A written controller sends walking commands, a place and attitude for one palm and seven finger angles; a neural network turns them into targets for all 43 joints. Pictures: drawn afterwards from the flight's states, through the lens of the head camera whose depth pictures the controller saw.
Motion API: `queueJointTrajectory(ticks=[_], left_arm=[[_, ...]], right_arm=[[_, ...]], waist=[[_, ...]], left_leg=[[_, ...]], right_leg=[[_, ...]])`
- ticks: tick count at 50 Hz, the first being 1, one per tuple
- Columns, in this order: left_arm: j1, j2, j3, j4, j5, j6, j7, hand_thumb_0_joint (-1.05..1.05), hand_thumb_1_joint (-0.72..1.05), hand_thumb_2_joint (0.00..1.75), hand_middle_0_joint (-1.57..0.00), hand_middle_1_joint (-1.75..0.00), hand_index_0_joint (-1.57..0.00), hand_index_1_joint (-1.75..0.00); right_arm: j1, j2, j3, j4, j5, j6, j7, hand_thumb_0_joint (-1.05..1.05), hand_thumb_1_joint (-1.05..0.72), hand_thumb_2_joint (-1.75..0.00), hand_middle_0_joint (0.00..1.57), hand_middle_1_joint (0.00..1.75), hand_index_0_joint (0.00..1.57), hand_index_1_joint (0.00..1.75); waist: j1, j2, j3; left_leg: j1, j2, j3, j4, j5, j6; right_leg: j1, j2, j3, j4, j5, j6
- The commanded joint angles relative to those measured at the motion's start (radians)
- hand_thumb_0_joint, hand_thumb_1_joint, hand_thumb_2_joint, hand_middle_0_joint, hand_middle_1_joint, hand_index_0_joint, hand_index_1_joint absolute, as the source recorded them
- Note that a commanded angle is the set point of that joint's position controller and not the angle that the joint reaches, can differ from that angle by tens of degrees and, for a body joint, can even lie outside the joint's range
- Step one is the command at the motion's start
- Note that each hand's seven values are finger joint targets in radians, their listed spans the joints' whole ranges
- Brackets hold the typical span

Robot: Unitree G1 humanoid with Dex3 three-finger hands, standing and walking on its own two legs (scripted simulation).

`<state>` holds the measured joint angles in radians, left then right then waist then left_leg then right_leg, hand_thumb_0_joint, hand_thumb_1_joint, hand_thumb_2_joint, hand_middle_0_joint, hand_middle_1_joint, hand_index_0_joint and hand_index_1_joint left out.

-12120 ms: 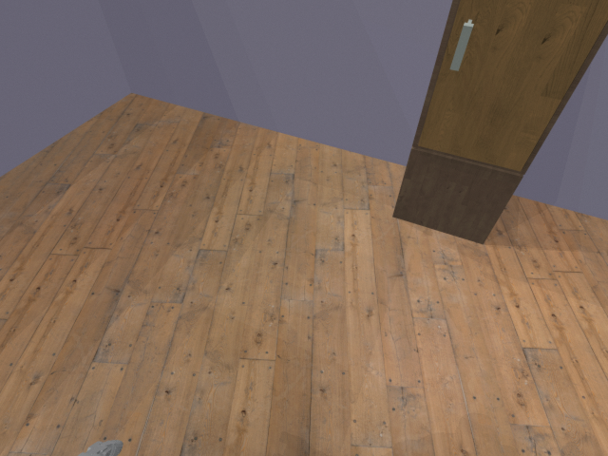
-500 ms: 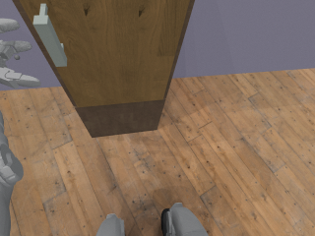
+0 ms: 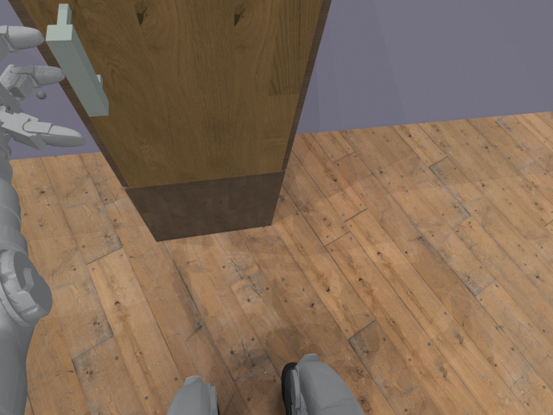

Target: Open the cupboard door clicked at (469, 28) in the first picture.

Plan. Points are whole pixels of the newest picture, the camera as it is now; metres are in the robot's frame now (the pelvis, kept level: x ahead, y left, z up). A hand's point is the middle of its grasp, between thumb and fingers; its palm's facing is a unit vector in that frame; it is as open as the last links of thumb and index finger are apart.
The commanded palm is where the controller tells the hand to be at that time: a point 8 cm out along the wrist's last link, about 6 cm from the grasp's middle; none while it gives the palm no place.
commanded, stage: slide the fingers in behind the handle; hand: left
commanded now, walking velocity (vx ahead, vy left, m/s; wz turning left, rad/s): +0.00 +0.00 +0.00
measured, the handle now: (82, 63) +0.57 +0.21 +0.10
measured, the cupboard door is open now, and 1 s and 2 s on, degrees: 0 0 0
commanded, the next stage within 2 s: close the thumb around the handle in 1.22 s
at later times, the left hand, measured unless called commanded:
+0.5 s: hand (77, 92) +0.53 +0.21 +0.09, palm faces +0.08 -1.00 -0.01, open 14.0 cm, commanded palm +0.50 +0.25 +0.09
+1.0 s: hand (95, 94) +0.52 +0.19 +0.10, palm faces +0.08 -1.00 -0.01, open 14.0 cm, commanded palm +0.49 +0.24 +0.09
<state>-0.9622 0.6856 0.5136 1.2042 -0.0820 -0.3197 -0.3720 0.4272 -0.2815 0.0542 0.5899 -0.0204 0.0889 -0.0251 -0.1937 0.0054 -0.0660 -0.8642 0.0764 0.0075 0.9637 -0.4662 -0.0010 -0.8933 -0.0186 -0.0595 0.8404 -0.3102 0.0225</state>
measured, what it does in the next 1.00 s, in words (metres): stands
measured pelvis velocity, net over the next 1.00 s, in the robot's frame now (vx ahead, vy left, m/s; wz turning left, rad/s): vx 0.00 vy -0.01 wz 0.01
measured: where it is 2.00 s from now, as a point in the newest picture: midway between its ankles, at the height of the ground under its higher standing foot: outside the picture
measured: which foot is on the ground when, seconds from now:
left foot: down 0.00-1.00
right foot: down 0.00-1.00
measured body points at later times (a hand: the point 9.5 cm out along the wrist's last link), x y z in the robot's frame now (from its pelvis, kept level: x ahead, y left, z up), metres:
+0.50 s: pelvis +0.01 +0.00 +0.00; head +0.14 +0.01 +0.43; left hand +0.52 +0.27 +0.10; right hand +0.01 -0.27 -0.11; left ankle -0.01 +0.11 -0.68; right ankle +0.04 -0.14 -0.68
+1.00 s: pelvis +0.00 -0.01 +0.00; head +0.13 +0.00 +0.44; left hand +0.51 +0.24 +0.10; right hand +0.01 -0.28 -0.11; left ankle -0.01 +0.11 -0.68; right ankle +0.04 -0.14 -0.68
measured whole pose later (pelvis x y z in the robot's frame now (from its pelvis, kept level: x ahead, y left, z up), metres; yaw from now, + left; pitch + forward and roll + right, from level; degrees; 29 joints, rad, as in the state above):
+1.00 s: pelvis +0.00 -0.01 +0.00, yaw +0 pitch +19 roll -2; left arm -0.94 0.51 0.45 1.18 -0.06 -0.37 -0.21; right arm 0.40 -0.27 0.03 0.60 -0.03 0.06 0.00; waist -0.17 0.02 -0.08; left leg -0.81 0.07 0.01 0.93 -0.46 -0.01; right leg -0.87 -0.02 -0.05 0.85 -0.32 0.01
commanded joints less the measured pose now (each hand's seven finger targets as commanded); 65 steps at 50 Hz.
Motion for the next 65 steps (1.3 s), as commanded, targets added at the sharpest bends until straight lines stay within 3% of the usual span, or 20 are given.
queueJointTrajectory(ticks=[1,4,6,9,10,12,15,18,21,28,30,37,38,41,48,51,55,59,62,65], left_arm=[[-0.38,0.269,0.015,-0.226,-0.019,-0.072,0.024,0.0,-0.5,0.3,-0.3,-1.2,-0.3,-1.2],[-0.389,0.277,0.023,-0.235,-0.018,-0.071,0.04,0.0,-0.5,0.3,-0.3,-1.2,-0.3,-1.2],[-0.412,0.21,-0.026,-0.222,-0.015,-0.068,0.048,0.0,-0.5,0.3,-0.3,-1.2,-0.3,-1.2],[-0.421,0.199,-0.022,-0.244,-0.021,-0.082,0.062,0.0,-0.5,0.3,-0.3,-1.2,-0.3,-1.2],[-0.417,0.206,-0.02,-0.236,-0.013,-0.085,0.066,0.0,-0.5,0.3,-0.3,-1.2,-0.3,-1.2],[-0.428,0.152,-0.058,-0.207,-0.01,-0.081,0.074,0.0,-0.5,0.3,-0.3,-1.2,-0.3,-1.2],[-0.441,0.174,-0.029,-0.241,-0.012,-0.092,0.089,0.0,-0.5,0.3,-0.3,-1.2,-0.3,-1.2],[-0.428,0.144,-0.051,-0.221,-0.005,-0.085,0.099,0.0,-0.5,0.3,-0.3,-1.2,-0.3,-1.2],[-0.417,0.167,-0.024,-0.267,-0.001,-0.097,0.113,0.0,-0.5,0.3,-0.3,-1.2,-0.3,-1.2],[-0.383,0.094,-0.059,-0.267,-0.016,-0.093,0.127,0.0,-0.5,0.3,-0.3,-1.2,-0.3,-1.2],[-0.392,0.113,-0.042,-0.295,-0.012,-0.103,0.137,0.0,-0.5,0.3,-0.3,-1.2,-0.3,-1.2],[-0.403,0.081,-0.07,-0.222,-0.003,-0.103,0.155,0.0,-0.5,0.3,-0.3,-1.2,-0.3,-1.2],[-0.41,0.111,-0.053,-0.222,0.003,-0.104,0.159,0.0,-0.5,0.3,-0.3,-1.2,-0.3,-1.2],[-0.436,0.085,-0.07,-0.254,0.005,-0.123,0.164,0.0,-0.5,0.3,-0.3,-1.2,-0.3,-1.2],[-0.394,0.124,-0.034,-0.222,0.008,-0.12,0.17,0.0,-0.5,0.3,-0.3,-1.2,-0.3,-1.2],[-0.425,0.115,-0.051,-0.204,0.01,-0.116,0.168,0.0,-0.5,0.3,-0.3,-1.2,-0.3,-1.2],[-0.451,0.138,-0.044,-0.216,0.006,-0.129,0.152,0.0,-0.5,0.3,-0.3,-1.2,-0.3,-1.2],[-0.478,0.073,-0.091,-0.207,-0.005,-0.131,0.144,0.0,-0.5,0.3,-0.3,-1.2,-0.3,-1.2],[-0.487,0.081,-0.084,-0.165,-0.004,-0.114,0.152,0.0,-0.5,0.3,-0.3,-1.2,-0.3,-1.2],[-0.498,0.082,-0.081,-0.212,0.009,-0.124,0.166,0.0,-0.5,0.3,-0.3,-1.2,-0.3,-1.2]], right_arm=[[0.178,-0.186,-0.074,-0.047,-0.002,-0.012,-0.006,0.0,-0.9,-0.9,0.2,0.3,0.2,0.3],[0.174,-0.187,-0.074,-0.049,-0.001,-0.01,-0.006,0.0,-0.9,-0.9,0.2,0.3,0.2,0.3],[0.171,-0.177,-0.074,-0.044,-0.001,-0.013,-0.004,0.0,-0.9,-0.9,0.2,0.3,0.2,0.3],[0.172,-0.18,-0.077,-0.046,-0.004,-0.018,-0.005,0.0,-0.9,-0.9,0.2,0.3,0.2,0.3],[0.171,-0.178,-0.077,-0.041,-0.003,-0.018,-0.005,0.0,-0.9,-0.9,0.2,0.3,0.2,0.3],[0.172,-0.174,-0.078,-0.031,-0.003,-0.02,-0.002,0.0,-0.9,-0.9,0.2,0.3,0.2,0.3],[0.174,-0.175,-0.08,-0.032,-0.007,-0.023,-0.001,0.0,-0.9,-0.9,0.2,0.3,0.2,0.3],[0.173,-0.169,-0.08,-0.028,-0.006,-0.023,0.003,0.0,-0.9,-0.9,0.2,0.3,0.2,0.3],[0.175,-0.167,-0.084,-0.037,-0.008,-0.022,0.005,0.0,-0.9,-0.9,0.2,0.3,0.2,0.3],[0.162,-0.159,-0.09,-0.035,-0.001,-0.019,0.011,0.0,-0.9,-0.9,0.2,0.3,0.2,0.3],[0.165,-0.159,-0.091,-0.035,-0.003,-0.022,0.011,0.0,-0.9,-0.9,0.2,0.3,0.2,0.3],[0.152,-0.157,-0.086,-0.027,-0.001,-0.033,0.01,0.0,-0.9,-0.9,0.2,0.3,0.2,0.3],[0.153,-0.161,-0.085,-0.027,-0.001,-0.035,0.007,0.0,-0.9,-0.9,0.2,0.3,0.2,0.3],[0.152,-0.155,-0.086,-0.029,-0.005,-0.043,0.008,0.0,-0.9,-0.9,0.2,0.3,0.2,0.3],[0.15,-0.161,-0.086,-0.034,-0.004,-0.043,0.011,0.0,-0.9,-0.9,0.2,0.3,0.2,0.3],[0.147,-0.162,-0.082,-0.03,-0.002,-0.045,0.007,0.0,-0.9,-0.9,0.2,0.3,0.2,0.3],[0.149,-0.166,-0.082,-0.026,-0.002,-0.051,0.001,0.0,-0.9,-0.9,0.2,0.3,0.2,0.3],[0.156,-0.169,-0.082,-0.02,-0.005,-0.058,0.001,0.0,-0.9,-0.9,0.2,0.3,0.2,0.3],[0.16,-0.174,-0.081,-0.006,-0.007,-0.06,-0.001,0.0,-0.9,-0.9,0.2,0.3,0.2,0.3],[0.17,-0.171,-0.084,-0.009,-0.014,-0.063,0.004,0.0,-0.9,-0.9,0.2,0.3,0.2,0.3]], waist=[[0.021,0.197,-0.499],[0.02,0.175,-0.479],[0.004,0.183,-0.458],[0.001,0.143,-0.472],[0.01,0.183,-0.485],[-0.009,0.153,-0.449],[0.006,0.192,-0.518],[-0.001,0.152,-0.485],[0.018,0.168,-0.552],[0.014,0.125,-0.496],[0.024,0.149,-0.525],[0.004,0.087,-0.432],[0.009,0.085,-0.44],[0.014,0.14,-0.497],[0.028,0.108,-0.495],[0.009,0.085,-0.448],[0.006,0.107,-0.482],[-0.009,0.124,-0.469],[-0.015,0.106,-0.444],[-0.003,0.157,-0.519]], left_leg=[[0.32,-0.039,-0.039,-0.12,0.462,0.01],[0.297,-0.041,-0.036,-0.125,0.436,0.016],[0.298,-0.042,-0.033,-0.124,0.426,0.015],[0.304,-0.043,-0.037,-0.122,0.431,0.018],[0.315,-0.043,-0.038,-0.123,0.44,0.012],[0.316,-0.04,-0.043,-0.12,0.436,0.012],[0.337,-0.044,-0.041,-0.112,0.474,0.008],[0.307,-0.045,-0.036,-0.11,0.471,0.012],[0.327,-0.046,-0.035,-0.107,0.519,0.01],[0.281,-0.054,-0.014,-0.122,0.451,0.018],[0.302,-0.055,-0.02,-0.124,0.472,0.016],[0.219,-0.062,-0.005,-0.135,0.346,0.023],[0.21,-0.063,-0.007,-0.138,0.334,0.023],[0.259,-0.064,-0.011,-0.129,0.376,0.019],[0.221,-0.066,-0.004,-0.131,0.36,0.021],[0.197,-0.064,-0.006,-0.138,0.308,0.024],[0.213,-0.065,-0.009,-0.133,0.307,0.025],[0.257,-0.062,-0.027,-0.137,0.301,0.021],[0.236,-0.059,-0.032,-0.134,0.278,0.02],[0.298,-0.059,-0.039,-0.125,0.347,0.015]], right_leg=[[0.281,0.062,0.004,-0.041,0.279,-0.041],[0.3,0.061,0.008,-0.044,0.282,-0.041],[0.279,0.059,0.008,-0.049,0.274,-0.037],[0.288,0.06,0.009,-0.046,0.281,-0.038],[0.28,0.057,0.009,-0.042,0.279,-0.038],[0.246,0.059,0.003,-0.043,0.26,-0.036],[0.277,0.055,0.009,-0.033,0.299,-0.038],[0.288,0.056,0.009,-0.033,0.317,-0.035],[0.329,0.054,0.013,-0.021,0.365,-0.037],[0.368,0.054,0.021,-0.045,0.369,-0.033],[0.374,0.053,0.02,-0.039,0.377,-0.037],[0.369,0.048,0.03,-0.059,0.312,-0.029],[0.379,0.046,0.033,-0.057,0.302,-0.031],[0.366,0.046,0.033,-0.045,0.319,-0.034],[0.398,0.046,0.038,-0.046,0.324,-0.032],[0.374,0.045,0.037,-0.056,0.282,-0.028],[0.371,0.044,0.041,-0.054,0.273,-0.03],[0.303,0.049,0.026,-0.055,0.219,-0.036],[0.275,0.046,0.023,-0.058,0.186,-0.032],[0.27,0.047,0.016,-0.041,0.219,-0.036]])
